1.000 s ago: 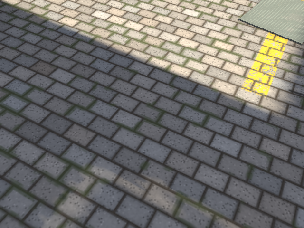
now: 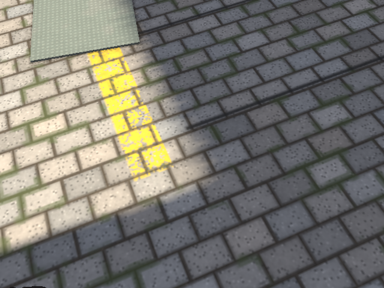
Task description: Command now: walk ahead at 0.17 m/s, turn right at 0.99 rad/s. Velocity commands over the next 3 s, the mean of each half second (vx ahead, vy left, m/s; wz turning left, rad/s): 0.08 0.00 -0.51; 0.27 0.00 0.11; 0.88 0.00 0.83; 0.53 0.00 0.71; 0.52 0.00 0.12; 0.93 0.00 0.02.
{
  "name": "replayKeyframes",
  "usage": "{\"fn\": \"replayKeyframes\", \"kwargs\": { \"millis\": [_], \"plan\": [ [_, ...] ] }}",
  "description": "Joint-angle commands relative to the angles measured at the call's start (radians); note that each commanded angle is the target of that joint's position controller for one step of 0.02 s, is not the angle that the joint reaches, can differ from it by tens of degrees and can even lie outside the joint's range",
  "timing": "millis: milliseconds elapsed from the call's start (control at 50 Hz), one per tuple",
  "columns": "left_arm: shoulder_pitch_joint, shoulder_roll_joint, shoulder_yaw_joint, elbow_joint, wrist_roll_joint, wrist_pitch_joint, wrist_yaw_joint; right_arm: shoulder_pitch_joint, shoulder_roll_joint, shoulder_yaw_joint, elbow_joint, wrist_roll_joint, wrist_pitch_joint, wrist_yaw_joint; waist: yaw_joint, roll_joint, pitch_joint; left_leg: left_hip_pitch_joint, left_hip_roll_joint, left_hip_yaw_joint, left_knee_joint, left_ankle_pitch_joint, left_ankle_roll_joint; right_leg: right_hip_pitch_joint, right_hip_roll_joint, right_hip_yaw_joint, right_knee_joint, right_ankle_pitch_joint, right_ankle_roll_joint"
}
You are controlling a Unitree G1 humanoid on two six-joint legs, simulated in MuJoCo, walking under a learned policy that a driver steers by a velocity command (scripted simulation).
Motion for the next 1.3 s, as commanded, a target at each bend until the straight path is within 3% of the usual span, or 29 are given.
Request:
{"fn": "replayKeyframes", "kwargs": {
  "millis": [20, 140, 180, 200, 220, 240, 280, 360, 460, 520, 540, 560, 580, 620, 720, 740, 780, 820, 860, 920, 940, 960, 980, 1000, 1020, 1040, 1100, 1200, 1300],
  "plan": [
    [0.129, -0.003, -0.007, -0.034, 0.005, 0.003, -0.021, -0.123, -0.156, -0.048, -0.065, 0.011, -0.013, -0.003, 0.054, 0.094, -0.241, 0.074, 0.292, -0.11, -0.147, 0.392, 0.193, 0.188, -0.061, 0.027, -0.194, 0.191, -0.035],
    [-0.003, 0.055, 0.022, -0.084, 0.016, 0.023, -0.054, -0.087, -0.201, -0.066, -0.027, 0.059, 0.012, 0.025, 0.031, 0.077, -0.19, 0.125, 0.299, -0.034, -0.026, 0.23, 0.125, 0.312, 0.026, -0.065, -0.501, 0.19, -0.118],
    [0.097, 0.129, 0.056, -0.058, 0.032, 0.013, -0.033, -0.003, -0.156, -0.054, 0.005, 0.053, 0.018, 0.036, 0.065, -0.062, -0.234, 0.035, 0.205, 0.041, 0.246, 0.17, 0.033, 0.55, 0.049, -0.014, -0.668, 0.504, -0.189],
    [0.127, 0.256, 0.078, -0.08, 0.041, 0.006, -0.011, 0.041, -0.108, -0.031, -0.03, -0.002, 0.021, 0.042, 0.032, -0.366, -0.273, -0.281, 0.058, 0.086, 0.617, -0.481, -0.069, 0.771, -0.236, 0.372, -0.681, 0.965, -0.348],
    [0.108, 0.223, 0.056, -0.107, 0.063, -0.017, -0.017, 0.002, -0.132, -0.031, -0.037, 0.011, 0.027, 0.037, 0.074, -0.277, -0.42, -0.357, -0.002, -0.137, 0.834, -0.597, -0.088, 0.736, -0.344, 0.554, -0.744, 0.856, -0.509],
    [0.093, 0.176, 0.038, -0.103, 0.058, -0.036, -0.028, -0.048, -0.172, -0.041, -0.035, 0.043, 0.037, 0.033, 0.088, -0.141, -0.387, -0.371, 0.024, -0.187, 0.878, -0.528, -0.075, 0.693, -0.303, 0.451, -0.763, 0.776, -0.472],
    [0.021, 0.11, 0.017, -0.083, 0.031, -0.047, -0.022, -0.044, -0.146, -0.036, -0.019, 0.029, 0.05, 0.012, 0.042, -0.06, -0.302, -0.372, 0.06, -0.207, 0.784, -0.405, -0.064, 0.605, -0.214, 0.328, -0.755, 0.605, -0.359],
    [-0.07, 0.075, -0.002, -0.084, 0.052, -0.043, -0.005, 0.027, -0.112, -0.025, 0.007, 0.021, 0.068, 0.008, -0.017, -0.087, -0.299, -0.177, 0.032, -0.176, 0.617, -0.295, -0.086, 0.441, -0.143, 0.211, -0.774, 0.617, -0.335],
    [-0.04, 0.056, -0.008, -0.036, 0.05, -0.037, -0.006, 0.013, -0.079, -0.003, 0.006, 0.022, 0.076, 0.015, 0.021, -0.126, -0.286, -0.04, 0.017, -0.168, 0.345, -0.25, -0.075, 0.401, -0.14, 0.227, -0.769, 0.433, -0.338],
    [-0.051, 0.007, -0.028, -0.005, 0.036, -0.037, -0.013, 0.069, -0.054, 0.004, 0.031, 0.008, 0.072, 0.028, -0.026, -0.114, -0.25, 0.125, -0.009, -0.133, 0.059, -0.066, -0.033, 0.311, -0.088, 0.212, -0.738, 0.22, -0.262],
    [-0.008, -0.026, -0.039, 0.016, 0.04, -0.043, -0.014, 0.08, -0.074, 0.005, 0.03, -0.015, 0.069, 0.03, -0.013, -0.067, -0.238, 0.18, 0.041, -0.199, 0.005, 0.018, -0.006, 0.269, -0.037, 0.189, -0.703, 0.12, -0.197],
    [0.051, -0.042, -0.041, 0.026, 0.056, -0.048, -0.017, 0.062, -0.151, -0.005, 0.013, -0.027, 0.066, 0.026, 0.048, 0.099, -0.222, 0.168, 0.173, -0.328, -0.017, 0.118, 0.047, 0.232, 0.054, 0.111, -0.603, -0.009, -0.133],
    [0.038, -0.037, -0.035, 0.021, 0.056, -0.05, -0.014, -0.008, -0.126, 0.0, 0.018, -0.023, 0.062, 0.028, 0.071, 0.233, -0.188, -0.038, 0.223, -0.39, -0.094, -0.117, 0.12, 0.342, 0.081, 0.044, -0.617, 0.027, -0.092],
    [-0.034, -0.005, -0.023, 0.035, 0.062, -0.043, -0.007, -0.058, -0.061, 0.019, 0.003, -0.022, 0.045, 0.029, 0.044, 0.171, -0.136, -0.113, 0.13, -0.317, -0.109, -0.304, 0.052, 0.44, 0.071, 0.053, -0.629, 0.164, -0.086],
    [0.02, -0.03, -0.021, 0.095, 0.047, -0.039, -0.004, 0.08, -0.081, 0.016, 0.048, 0.001, 0.027, 0.018, 0.0, 0.086, -0.174, -0.014, 0.071, -0.25, -0.072, -0.389, 0.033, 0.422, 0.089, 0.046, -0.626, 0.058, -0.113],
    [0.031, -0.016, -0.012, 0.101, 0.036, -0.045, -0.007, 0.125, -0.13, -0.003, 0.057, 0.015, 0.035, 0.014, -0.018, 0.117, -0.145, 0.011, 0.105, -0.314, -0.111, -0.593, 0.075, 0.324, 0.127, -0.004, -0.559, -0.116, -0.115],
    [-0.054, -0.018, -0.006, 0.061, 0.008, -0.077, -0.021, 0.182, -0.203, -0.028, 0.065, 0.037, 0.033, 0.005, -0.049, 0.199, -0.026, 0.04, 0.321, -0.633, -0.285, -0.847, 0.211, 0.106, 0.096, -0.044, -0.373, -0.081, -0.123],
    [-0.09, -0.011, 0.001, 0.043, 0.001, -0.12, -0.032, 0.194, -0.173, -0.026, 0.064, 0.04, 0.01, 0.001, -0.048, 0.152, 0.014, 0.131, 0.372, -0.747, -0.314, -0.706, 0.262, -0.067, 0.024, 0.047, -0.256, -0.085, -0.142],
    [-0.07, -0.031, -0.008, 0.05, 0.0, -0.159, -0.048, 0.166, -0.144, -0.023, 0.046, 0.051, -0.002, 0.007, -0.026, 0.117, -0.032, 0.182, 0.31, -0.657, -0.283, -0.534, 0.231, -0.035, 0.015, 0.052, -0.373, -0.062, -0.14],
    [0.034, -0.039, -0.003, 0.103, 0.006, -0.185, -0.059, 0.098, -0.162, -0.032, 0.017, 0.063, 0.011, 0.014, 0.052, 0.143, -0.109, -0.003, 0.155, -0.474, -0.208, -0.381, 0.182, 0.369, 0.103, -0.043, -0.627, 0.098, -0.09],
    [0.158, -0.049, -0.012, 0.142, 0.077, -0.145, -0.065, 0.075, -0.198, -0.061, 0.033, -0.018, 0.032, 0.037, 0.097, 0.075, -0.134, -0.1, 0.066, -0.387, -0.117, -0.42, 0.162, 0.566, 0.17, -0.12, -0.727, 0.156, -0.075],
    [0.286, -0.009, 0.005, 0.173, 0.084, -0.133, -0.049, 0.046, -0.161, -0.06, 0.017, -0.025, 0.031, 0.042, 0.165, 0.024, -0.161, -0.313, 0.01, -0.356, 0.035, -0.414, 0.126, 0.835, 0.124, -0.084, -0.695, 0.149, -0.073],
    [0.462, 0.105, 0.03, 0.187, 0.093, -0.132, -0.025, -0.046, -0.062, -0.034, -0.036, -0.023, 0.02, 0.048, 0.267, -0.211, -0.22, -0.492, -0.091, -0.246, 0.412, -0.396, 0.087, 0.979, -0.133, 0.218, -0.837, -0.181, -0.096],
    [0.407, 0.19, 0.033, 0.149, 0.11, -0.131, -0.011, -0.029, 0.017, -0.01, -0.085, -0.008, 0.015, 0.049, 0.195, -0.264, -0.208, -0.642, -0.109, -0.26, 0.64, -0.395, 0.088, 0.888, -0.361, 0.646, -1.003, -0.472, -0.166],
    [0.309, 0.164, 0.028, 0.124, 0.103, -0.128, -0.006, -0.009, -0.011, -0.011, -0.096, -0.007, 0.024, 0.057, 0.129, -0.176, -0.174, -0.674, -0.01, -0.309, 0.763, -0.302, 0.1, 0.791, -0.406, 0.718, -1.007, -0.553, -0.23],
    [0.23, 0.095, 0.008, 0.109, 0.09, -0.135, -0.009, -0.011, -0.045, -0.018, -0.083, -0.012, 0.03, 0.069, 0.092, -0.075, -0.121, -0.681, 0.026, -0.306, 0.791, -0.206, 0.091, 0.736, -0.358, 0.587, -0.986, -0.458, -0.217],
    [0.197, 0.035, -0.018, 0.125, 0.069, -0.152, -0.009, 0.065, -0.083, -0.034, -0.034, -0.029, 0.05, 0.112, 0.045, -0.11, -0.099, -0.586, 0.063, -0.245, 0.814, -0.083, 0.038, 0.649, -0.217, 0.224, -1.034, -0.151, -0.153],
    [0.3, -0.005, -0.028, 0.196, 0.073, -0.171, -0.025, -0.068, -0.051, -0.019, -0.076, -0.014, 0.073, 0.13, 0.057, -0.061, -0.022, -0.649, 0.052, -0.193, 0.783, 0.057, 0.037, 0.659, -0.172, -0.056, -1.051, 0.152, -0.131],
    [0.351, 0.005, -0.03, 0.256, 0.072, -0.172, -0.009, -0.24, -0.032, 0.011, -0.141, -0.019, 0.066, 0.149, 0.072, -0.047, 0.062, -0.557, 0.037, -0.03, 0.477, 0.069, 0.099, 0.701, -0.155, -0.242, -1.079, 0.479, -0.111]
  ]
}}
